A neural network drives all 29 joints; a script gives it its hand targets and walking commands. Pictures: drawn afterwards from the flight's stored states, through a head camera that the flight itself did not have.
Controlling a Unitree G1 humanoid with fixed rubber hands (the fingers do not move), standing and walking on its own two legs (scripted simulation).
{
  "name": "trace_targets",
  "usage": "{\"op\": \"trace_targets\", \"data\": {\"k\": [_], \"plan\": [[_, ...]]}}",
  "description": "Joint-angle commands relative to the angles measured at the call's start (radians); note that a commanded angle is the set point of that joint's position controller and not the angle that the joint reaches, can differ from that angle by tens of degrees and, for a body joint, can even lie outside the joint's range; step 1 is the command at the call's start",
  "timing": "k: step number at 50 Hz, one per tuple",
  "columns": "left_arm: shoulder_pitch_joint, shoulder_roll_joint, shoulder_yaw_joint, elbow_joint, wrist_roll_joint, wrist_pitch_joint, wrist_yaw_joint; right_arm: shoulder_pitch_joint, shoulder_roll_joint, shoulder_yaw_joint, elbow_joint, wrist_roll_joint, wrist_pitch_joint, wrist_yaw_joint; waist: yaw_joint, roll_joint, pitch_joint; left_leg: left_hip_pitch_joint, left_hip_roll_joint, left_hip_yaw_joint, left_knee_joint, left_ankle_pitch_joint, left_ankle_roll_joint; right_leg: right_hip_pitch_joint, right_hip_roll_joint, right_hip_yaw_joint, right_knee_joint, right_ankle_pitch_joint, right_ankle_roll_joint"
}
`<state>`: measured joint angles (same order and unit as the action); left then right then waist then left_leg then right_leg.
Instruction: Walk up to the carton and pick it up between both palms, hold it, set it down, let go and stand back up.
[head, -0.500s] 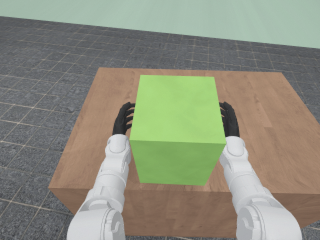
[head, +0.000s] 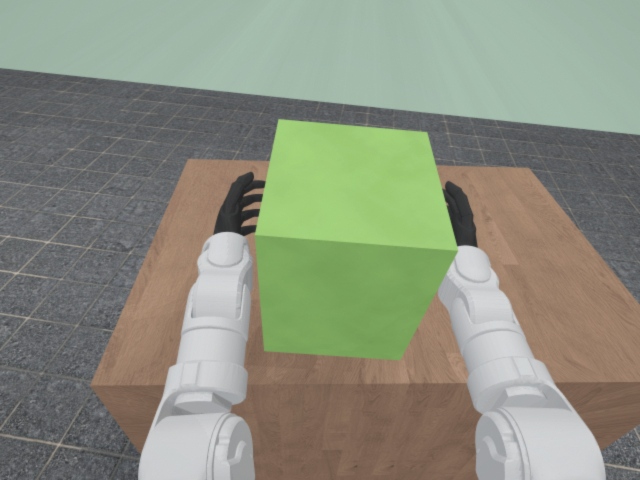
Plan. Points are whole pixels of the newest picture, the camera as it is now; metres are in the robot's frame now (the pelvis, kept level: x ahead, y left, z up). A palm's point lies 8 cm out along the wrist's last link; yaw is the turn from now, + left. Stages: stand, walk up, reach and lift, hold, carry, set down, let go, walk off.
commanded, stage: reach and lift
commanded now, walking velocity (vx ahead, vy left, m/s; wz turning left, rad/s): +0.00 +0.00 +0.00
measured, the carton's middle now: (342, 245) +0.41 -0.03 +0.11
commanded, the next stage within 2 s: hold in 1.50 s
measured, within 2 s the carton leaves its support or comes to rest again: neither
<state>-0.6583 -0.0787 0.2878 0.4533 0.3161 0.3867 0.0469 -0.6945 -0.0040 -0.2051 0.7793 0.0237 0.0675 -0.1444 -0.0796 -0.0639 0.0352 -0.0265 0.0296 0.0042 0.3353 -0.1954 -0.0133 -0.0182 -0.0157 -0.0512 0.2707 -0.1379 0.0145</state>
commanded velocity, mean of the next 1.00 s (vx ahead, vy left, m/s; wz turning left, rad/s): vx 0.00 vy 0.00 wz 0.00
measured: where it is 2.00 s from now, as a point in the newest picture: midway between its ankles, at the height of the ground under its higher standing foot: outside the picture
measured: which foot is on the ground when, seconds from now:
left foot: down 0.00-1.00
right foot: down 0.00-1.00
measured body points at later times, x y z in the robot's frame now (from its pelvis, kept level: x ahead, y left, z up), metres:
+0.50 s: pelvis +0.00 -0.01 +0.00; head -0.05 +0.02 +0.44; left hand +0.38 +0.14 +0.18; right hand +0.38 -0.16 +0.18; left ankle +0.00 +0.12 -0.75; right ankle +0.01 -0.13 -0.75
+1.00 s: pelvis +0.00 -0.01 +0.00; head -0.05 +0.02 +0.44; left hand +0.38 +0.14 +0.20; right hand +0.38 -0.15 +0.19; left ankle +0.00 +0.12 -0.75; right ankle +0.01 -0.13 -0.75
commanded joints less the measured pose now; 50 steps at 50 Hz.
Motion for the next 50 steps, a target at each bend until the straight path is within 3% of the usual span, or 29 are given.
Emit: {"op": "trace_targets", "data": {"k": [1,3,5,6,8,9,10,11,13,14,16,17,18,20,21,25,26,27,28,30,31,33,40,41,42,43,46,49,50], "plan": [[-0.601,-0.542,-0.390,-0.136,-0.079,-0.004,-0.174,-0.686,0.579,0.368,-0.263,0.019,-0.040,0.100,-0.005,0.039,-0.381,0.072,-0.070,0.044,-0.029,0.260,-0.004,0.169,0.062,-0.064,0.019,0.256,0.026],[-0.611,-0.538,-0.411,-0.206,-0.096,-0.003,-0.174,-0.691,0.573,0.418,-0.336,0.049,-0.046,0.092,0.015,0.066,-0.466,0.103,-0.066,0.044,-0.008,0.327,-0.012,0.184,0.059,-0.058,0.038,0.322,0.028],[-0.577,-0.514,-0.409,-0.194,-0.076,0.028,-0.180,-0.655,0.554,0.391,-0.286,0.040,-0.019,0.085,-0.005,0.079,-0.328,0.089,-0.063,0.035,-0.028,0.259,-0.019,0.169,0.064,-0.071,0.009,0.214,0.024],[-0.545,-0.523,-0.400,-0.135,-0.079,0.041,-0.191,-0.656,0.538,0.369,-0.301,0.023,-0.009,0.079,-0.019,0.047,-0.281,0.060,-0.062,0.039,-0.037,0.207,-0.008,0.157,0.060,-0.066,-0.001,0.169,0.023],[-0.590,-0.530,-0.429,-0.228,-0.088,0.043,-0.187,-0.688,0.551,0.411,-0.327,0.054,-0.018,0.085,-0.004,0.048,-0.375,0.106,-0.064,0.040,-0.026,0.271,-0.004,0.185,0.065,-0.065,0.006,0.205,0.018],[-0.657,-0.555,-0.505,-0.305,-0.135,0.039,-0.180,-0.755,0.564,0.436,-0.415,0.066,-0.031,0.082,-0.028,0.087,-0.466,0.124,-0.061,0.032,-0.009,0.309,-0.015,0.177,0.070,-0.077,0.019,0.241,0.019],[-0.645,-0.568,-0.522,-0.303,-0.136,0.050,-0.167,-0.734,0.554,0.448,-0.400,0.084,-0.019,0.081,-0.031,0.107,-0.429,0.126,-0.060,0.026,0.007,0.359,-0.034,0.151,0.074,-0.081,0.029,0.237,0.018],[-0.668,-0.552,-0.518,-0.304,-0.136,0.064,-0.165,-0.716,0.561,0.421,-0.371,0.076,0.007,0.081,-0.052,0.091,-0.404,0.115,-0.059,0.029,0.001,0.290,-0.030,0.151,0.068,-0.074,0.018,0.193,0.018],[-0.598,-0.499,-0.445,-0.225,-0.107,0.097,-0.177,-0.693,0.540,0.410,-0.351,0.071,0.038,0.073,-0.029,0.053,-0.289,0.057,-0.073,0.032,-0.031,0.180,-0.001,0.138,0.051,-0.066,-0.006,0.133,0.033],[-0.597,-0.537,-0.449,-0.234,-0.097,0.108,-0.186,-0.709,0.541,0.409,-0.348,0.072,0.034,0.076,-0.021,0.071,-0.315,0.070,-0.067,0.032,-0.042,0.162,-0.005,0.137,0.057,-0.067,-0.006,0.096,0.021],[-0.601,-0.510,-0.448,-0.250,-0.109,0.118,-0.194,-0.704,0.535,0.414,-0.359,0.085,0.046,0.077,-0.024,0.057,-0.339,0.057,-0.071,0.036,-0.035,0.173,0.002,0.170,0.049,-0.057,0.005,0.146,0.028],[-0.601,-0.536,-0.491,-0.347,-0.135,0.122,-0.185,-0.746,0.570,0.471,-0.473,0.117,0.036,0.074,-0.011,0.034,-0.503,0.113,-0.071,0.039,-0.007,0.300,-0.008,0.225,0.065,-0.066,0.032,0.286,0.027],[-0.614,-0.520,-0.491,-0.300,-0.141,0.123,-0.183,-0.752,0.555,0.501,-0.479,0.124,0.050,0.068,-0.025,0.043,-0.483,0.097,-0.076,0.030,0.006,0.289,-0.011,0.224,0.066,-0.061,0.026,0.277,0.029],[-0.559,-0.486,-0.437,-0.286,-0.109,0.143,-0.193,-0.677,0.557,0.478,-0.419,0.123,0.083,0.053,-0.036,0.012,-0.393,0.087,-0.085,0.027,-0.010,0.243,-0.006,0.217,0.053,-0.057,0.021,0.280,0.048],[-0.575,-0.503,-0.450,-0.311,-0.112,0.149,-0.204,-0.649,0.548,0.467,-0.413,0.132,0.088,0.050,-0.049,0.031,-0.357,0.078,-0.083,0.031,-0.014,0.252,-0.005,0.217,0.048,-0.054,0.015,0.271,0.038],[-0.576,-0.484,-0.429,-0.307,-0.088,0.184,-0.215,-0.689,0.552,0.477,-0.430,0.160,0.112,0.039,-0.027,0.078,-0.302,0.084,-0.080,0.037,-0.023,0.239,-0.004,0.201,0.047,-0.057,0.007,0.253,0.033],[-0.594,-0.499,-0.450,-0.338,-0.092,0.194,-0.216,-0.690,0.536,0.479,-0.420,0.166,0.114,0.043,-0.038,0.081,-0.309,0.090,-0.073,0.033,-0.022,0.262,-0.016,0.194,0.054,-0.062,0.014,0.255,0.028],[-0.565,-0.486,-0.438,-0.319,-0.097,0.199,-0.222,-0.720,0.544,0.485,-0.492,0.172,0.106,0.037,-0.020,0.052,-0.335,0.087,-0.080,0.035,-0.011,0.273,-0.005,0.204,0.053,-0.057,0.009,0.260,0.029],[-0.584,-0.502,-0.447,-0.317,-0.104,0.201,-0.220,-0.728,0.543,0.482,-0.486,0.168,0.114,0.037,-0.033,0.063,-0.337,0.090,-0.074,0.032,-0.012,0.275,-0.008,0.198,0.060,-0.062,0.010,0.234,0.027],[-0.614,-0.499,-0.453,-0.346,-0.109,0.199,-0.209,-0.725,0.536,0.495,-0.460,0.174,0.120,0.043,-0.023,0.056,-0.328,0.088,-0.071,0.029,-0.025,0.239,-0.009,0.187,0.061,-0.068,0.002,0.193,0.025],[-0.637,-0.500,-0.456,-0.349,-0.102,0.203,-0.202,-0.727,0.545,0.486,-0.430,0.171,0.121,0.050,-0.013,0.088,-0.340,0.102,-0.071,0.029,-0.030,0.218,-0.014,0.156,0.063,-0.072,0.001,0.131,0.018],[-0.630,-0.508,-0.459,-0.359,-0.112,0.213,-0.202,-0.764,0.543,0.498,-0.500,0.185,0.121,0.047,-0.019,0.073,-0.400,0.115,-0.068,0.031,-0.018,0.253,-0.009,0.185,0.062,-0.069,0.008,0.202,0.023],[-0.678,-0.503,-0.429,-0.281,-0.099,0.223,-0.199,-0.788,0.529,0.419,-0.384,0.157,0.141,0.053,-0.037,0.075,-0.313,0.068,-0.063,0.029,-0.047,0.141,-0.009,0.151,0.058,-0.070,-0.007,0.074,0.019],[-0.736,-0.527,-0.467,-0.319,-0.135,0.210,-0.196,-0.792,0.550,0.422,-0.389,0.159,0.135,0.057,-0.051,0.086,-0.356,0.074,-0.064,0.026,-0.036,0.157,-0.018,0.145,0.061,-0.070,-0.003,0.067,0.018],[-0.720,-0.524,-0.458,-0.319,-0.133,0.206,-0.189,-0.813,0.541,0.437,-0.420,0.159,0.128,0.057,-0.034,0.080,-0.366,0.070,-0.061,0.028,-0.037,0.188,-0.016,0.155,0.068,-0.075,-0.001,0.078,0.020],[-0.693,-0.503,-0.434,-0.269,-0.109,0.218,-0.194,-0.769,0.529,0.406,-0.325,0.156,0.145,0.057,-0.048,0.094,-0.290,0.079,-0.056,0.019,-0.039,0.200,-0.025,0.141,0.067,-0.076,-0.008,0.077,0.014],[-0.647,-0.508,-0.455,-0.321,-0.111,0.219,-0.193,-0.766,0.531,0.464,-0.428,0.190,0.137,0.054,-0.038,0.085,-0.411,0.121,-0.066,0.025,-0.003,0.308,-0.033,0.200,0.072,-0.062,-0.003,0.183,0.016],[-0.649,-0.505,-0.459,-0.306,-0.100,0.238,-0.201,-0.754,0.517,0.446,-0.403,0.180,0.154,0.046,-0.060,0.087,-0.332,0.101,-0.065,0.018,-0.017,0.284,-0.028,0.183,0.070,-0.071,-0.002,0.178,0.018],[-0.603,-0.505,-0.442,-0.346,-0.104,0.238,-0.204,-0.761,0.531,0.486,-0.487,0.215,0.146,0.036,-0.036,0.064,-0.368,0.117,-0.068,0.022,-0.006,0.355,-0.025,0.209,0.071,-0.070,0.003,0.258,0.023]]}}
